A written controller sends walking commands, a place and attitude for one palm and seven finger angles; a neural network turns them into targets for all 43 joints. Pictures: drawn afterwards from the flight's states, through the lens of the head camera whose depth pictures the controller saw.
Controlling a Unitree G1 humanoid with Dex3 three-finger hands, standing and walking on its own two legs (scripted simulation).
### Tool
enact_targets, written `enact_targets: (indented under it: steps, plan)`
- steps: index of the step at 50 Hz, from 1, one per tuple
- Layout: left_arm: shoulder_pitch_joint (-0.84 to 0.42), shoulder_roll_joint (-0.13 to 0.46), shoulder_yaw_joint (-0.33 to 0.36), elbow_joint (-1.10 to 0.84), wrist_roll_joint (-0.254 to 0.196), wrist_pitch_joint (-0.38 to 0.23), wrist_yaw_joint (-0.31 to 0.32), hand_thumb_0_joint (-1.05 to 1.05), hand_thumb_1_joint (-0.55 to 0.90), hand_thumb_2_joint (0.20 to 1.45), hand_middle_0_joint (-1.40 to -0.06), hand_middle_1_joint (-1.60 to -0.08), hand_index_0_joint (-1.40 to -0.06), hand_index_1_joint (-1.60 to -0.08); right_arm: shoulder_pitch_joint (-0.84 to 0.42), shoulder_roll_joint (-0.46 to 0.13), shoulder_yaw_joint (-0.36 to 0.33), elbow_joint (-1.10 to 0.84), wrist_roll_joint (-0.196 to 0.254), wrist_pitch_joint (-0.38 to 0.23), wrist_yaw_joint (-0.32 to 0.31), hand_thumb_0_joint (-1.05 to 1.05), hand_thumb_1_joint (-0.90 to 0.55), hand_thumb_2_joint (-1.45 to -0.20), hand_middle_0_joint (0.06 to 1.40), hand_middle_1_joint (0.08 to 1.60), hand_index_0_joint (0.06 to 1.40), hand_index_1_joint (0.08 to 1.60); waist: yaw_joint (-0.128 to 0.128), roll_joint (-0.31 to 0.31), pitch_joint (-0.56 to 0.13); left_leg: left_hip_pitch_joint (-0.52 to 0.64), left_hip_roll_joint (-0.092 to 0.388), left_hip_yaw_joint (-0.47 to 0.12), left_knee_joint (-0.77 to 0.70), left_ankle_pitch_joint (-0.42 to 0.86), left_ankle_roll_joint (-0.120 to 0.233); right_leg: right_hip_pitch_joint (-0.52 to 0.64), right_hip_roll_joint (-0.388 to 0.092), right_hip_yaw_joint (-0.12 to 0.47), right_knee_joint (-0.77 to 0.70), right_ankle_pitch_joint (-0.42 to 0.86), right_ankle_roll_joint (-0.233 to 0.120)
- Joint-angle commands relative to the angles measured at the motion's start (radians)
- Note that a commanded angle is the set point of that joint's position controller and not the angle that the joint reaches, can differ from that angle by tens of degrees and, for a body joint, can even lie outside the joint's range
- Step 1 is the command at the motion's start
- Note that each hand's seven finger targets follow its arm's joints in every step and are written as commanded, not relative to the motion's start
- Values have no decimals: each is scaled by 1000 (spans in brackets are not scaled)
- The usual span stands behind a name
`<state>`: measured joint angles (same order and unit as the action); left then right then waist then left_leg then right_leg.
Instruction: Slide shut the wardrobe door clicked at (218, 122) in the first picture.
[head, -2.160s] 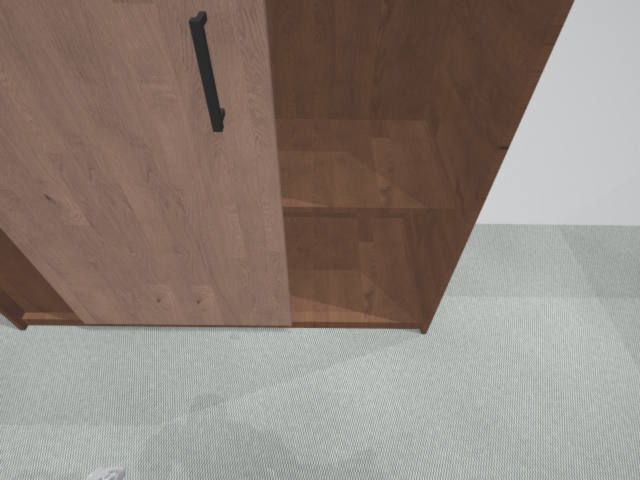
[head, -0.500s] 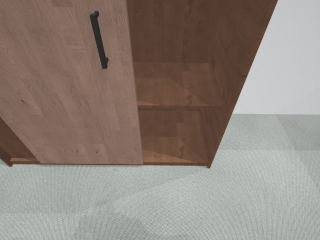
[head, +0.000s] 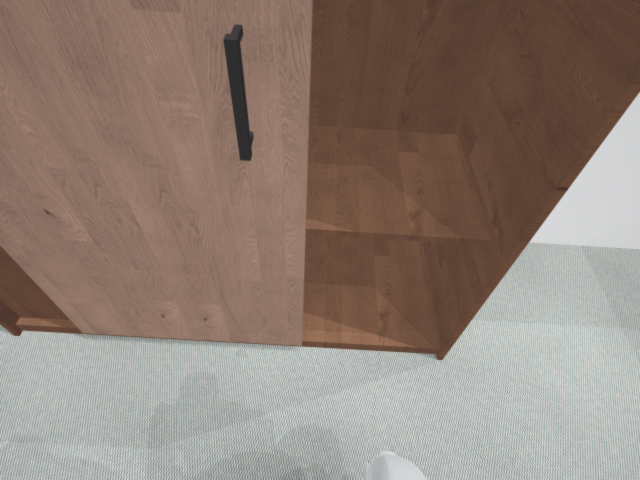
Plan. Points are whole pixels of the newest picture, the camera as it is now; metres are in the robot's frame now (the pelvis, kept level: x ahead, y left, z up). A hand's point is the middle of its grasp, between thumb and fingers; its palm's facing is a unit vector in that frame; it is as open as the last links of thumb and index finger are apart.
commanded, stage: take the last steps up to it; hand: left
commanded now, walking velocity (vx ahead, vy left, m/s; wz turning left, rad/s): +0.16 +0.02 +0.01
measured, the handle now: (241, 98) +0.58 +0.14 +0.17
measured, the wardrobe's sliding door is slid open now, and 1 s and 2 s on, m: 0.46 0.46 0.46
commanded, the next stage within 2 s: come to a stop and stand still in 0.02 s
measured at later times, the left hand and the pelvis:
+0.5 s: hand (184, 474) +0.16 +0.20 -0.18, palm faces +0.08 -0.97 -0.25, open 7.3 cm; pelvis +0.09 +0.00 -0.01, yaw +2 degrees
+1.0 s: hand out of the picture +0.04 +0.22 -0.17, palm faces +0.04 -0.97 -0.22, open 7.4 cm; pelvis +0.06 +0.04 +0.00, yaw +0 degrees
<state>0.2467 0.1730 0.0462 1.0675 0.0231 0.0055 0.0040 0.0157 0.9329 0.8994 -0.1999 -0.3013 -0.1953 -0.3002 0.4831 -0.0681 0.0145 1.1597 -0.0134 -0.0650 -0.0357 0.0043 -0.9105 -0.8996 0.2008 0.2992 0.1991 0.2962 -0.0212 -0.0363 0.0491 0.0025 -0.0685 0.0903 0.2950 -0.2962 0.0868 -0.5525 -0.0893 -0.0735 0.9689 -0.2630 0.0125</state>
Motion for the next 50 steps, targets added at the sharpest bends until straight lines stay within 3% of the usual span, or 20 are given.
enact_targets:
  steps: [1, 5, 8, 9, 10, 11, 14, 17, 25, 28, 30, 31, 34, 36, 40, 42, 43, 46, 47, 50]
  plan:
    - [-96, 13, 1, -87, -3, -29, -8, 0, 900, 900, -200, -300, -200, -300, 99, -148, -38, 3, -1, -13, -17, 0, -900, -900, 200, 300, 200, 300, -13, 142, 86, 16, 257, -136, -49, 705, 82, -36, 22, -39, -177, 51, -19]
    - [-97, 14, 5, -96, -3, -35, 0, 0, 900, 900, -200, -300, -200, -300, 95, -161, -46, 17, -4, -1, -17, 0, -900, -900, 200, 300, 200, 300, -1, 123, 95, -3, 279, -135, 27, 840, 77, 86, 66, -56, -266, 13, -59]
    - [104, 49, 15, -40, -1, -46, 21, 0, 900, 900, -200, -300, -200, -300, 53, -164, -46, 4, 8, 7, -25, 0, -900, -900, 200, 300, 200, 300, 94, 68, 20, -89, 247, -117, 277, 934, 4, 380, 78, -31, -437, 199, -69]
    - [207, 106, 27, -13, 2, -58, 35, 0, 900, 900, -200, -300, -200, -300, 56, -153, -47, -9, 16, 8, -24, 0, -900, -900, 200, 300, 200, 300, 124, -5, -73, -229, 177, -104, 485, 712, -43, 579, -62, 146, -436, 611, -129]
    - [254, 190, 41, -2, -2, -66, 44, 0, 900, 900, -200, -300, -200, -300, 88, -144, -58, -27, 27, 5, -19, 0, -900, -900, 200, 300, 200, 300, 97, -51, -179, -362, 27, -66, 747, -25, -81, 714, -306, 381, -458, 1176, -265]
    - [241, 212, 41, -3, -13, -63, 47, 0, 900, 900, -200, -300, -200, -300, 75, -142, -66, -35, 30, 18, -22, 0, -900, -900, 200, 300, 200, 300, 84, -82, -275, -315, 31, -131, 875, -324, -79, 669, -397, 407, -484, 1302, -345]
    - [21, 115, 15, -65, -6, -27, 63, 0, 900, 900, -200, -300, -200, -300, -69, -87, -65, -63, 15, 83, -14, 0, -900, -900, 200, 300, 200, 300, 24, 10, -27, -335, 106, -160, 886, -265, -90, 275, -296, 240, -592, 858, -287]
    - [-42, 121, 22, -94, 5, -14, 57, 0, 900, 900, -200, -300, -200, -300, -63, -76, -71, -73, 7, 114, 3, 0, -900, -900, 200, 300, 200, 300, -5, -34, -41, -306, 96, -98, 774, -212, -110, 191, -224, 133, -625, 653, -231]
    - [-50, 175, 45, -139, 16, 11, 39, 0, 900, 900, -200, -300, -200, -300, -168, -139, -79, -169, 1, 100, 17, 0, -900, -900, 200, 300, 200, 300, 12, -138, -111, -303, 86, -60, 516, -141, -117, 276, -177, 173, -621, 313, -200]
    - [-41, 165, 41, -132, 2, 20, 34, 0, 900, 900, -200, -300, -200, -300, -122, -153, -74, -158, 2, 81, 17, 0, -900, -900, 200, 300, 200, 300, -15, -83, -95, -120, 86, -43, 170, 54, -109, 186, -127, 149, -547, 83, -119]
    - [-11, 70, 21, -153, -13, 32, 26, 0, 900, 900, -200, -300, -200, -300, -188, -280, -86, -209, -16, 70, 15, 0, -900, -900, 200, 300, 200, 300, 10, 327, 7, -277, 386, -416, -95, 60, 1, 94, 63, 5, -299, -214, -10]
    - [-36, 94, 22, -143, -5, 40, 30, 0, 900, 900, -200, -300, -200, -300, -262, -285, -82, -228, -19, 71, 7, 0, -900, -900, 200, 300, 200, 300, 10, 298, 31, -400, 412, -456, -140, 50, 53, 151, 72, 75, -159, -245, -6]
    - [64, 95, 25, -83, 2, 40, 22, 0, 900, 900, -200, -300, -200, -300, -359, -247, -61, -235, -14, 66, -7, 0, -900, -900, 200, 300, 200, 300, 76, 181, 7, -360, 304, -276, -74, 141, 58, 172, 81, 116, 16, -149, -6]
    - [83, 87, 16, -60, 0, 34, 23, 0, 900, 900, -200, -300, -200, -300, -329, -233, -61, -215, -6, 62, -7, 0, -900, -900, 200, 300, 200, 300, 60, 179, -23, -240, 268, -216, -54, 216, 51, 147, 74, 97, -28, -135, 11]
    - [40, 66, -12, -53, -6, 16, 26, 0, 900, 900, -200, -300, -200, -300, -225, -237, -65, -158, -3, 59, -11, 0, -900, -900, 200, 300, 200, 300, 8, 164, -69, -59, 297, -247, 0, 462, 81, 207, 51, 59, -325, -180, 17]
    - [70, 74, -16, -25, -11, 7, 31, 0, 900, 900, -200, -300, -200, -300, -200, -232, -64, -131, 5, 56, -8, 0, -900, -900, 200, 300, 200, 300, 18, 149, -82, -66, 273, -234, 44, 552, 56, 311, 53, 52, -504, -60, 11]
    - [113, 78, -18, -3, -13, -1, 34, 0, 900, 900, -200, -300, -200, -300, -205, -226, -59, -126, 10, 53, -7, 0, -900, -900, 200, 300, 200, 300, 37, 128, -100, -89, 246, -216, 76, 505, 21, 387, 40, 67, -626, 57, 8]
    - [107, 114, -28, 28, -11, -18, 40, 0, 900, 900, -200, -300, -200, -300, -216, -182, -49, -115, 18, 47, 4, 0, -900, -900, 200, 300, 200, 300, 10, 63, -78, -126, 164, -151, 65, 322, -64, 401, -64, 160, -614, 291, -44]
    - [97, 103, -26, 36, -10, -24, 40, 0, 900, 900, -200, -300, -200, -300, -213, -170, -48, -100, 13, 54, 4, 0, -900, -900, 200, 300, 200, 300, 10, -75, -77, -125, 163, -138, 80, 288, -68, 391, -42, 161, -617, 284, -44]
    - [80, 80, -36, 39, -14, -22, 41, 0, 900, 900, -200, -300, -200, -300, -203, -185, -42, -68, 10, 56, 4, 0, -900, -900, 200, 300, 200, 300, 6, -41, -15, -115, 166, -136, 36, 215, -70, 332, -33, 167, -649, 155, -42]
